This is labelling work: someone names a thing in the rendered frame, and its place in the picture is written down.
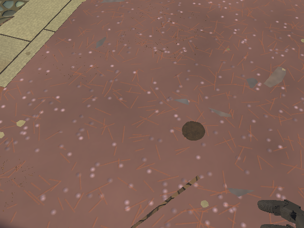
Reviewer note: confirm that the robot right hand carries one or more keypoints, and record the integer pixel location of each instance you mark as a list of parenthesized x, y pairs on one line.
[(284, 208)]

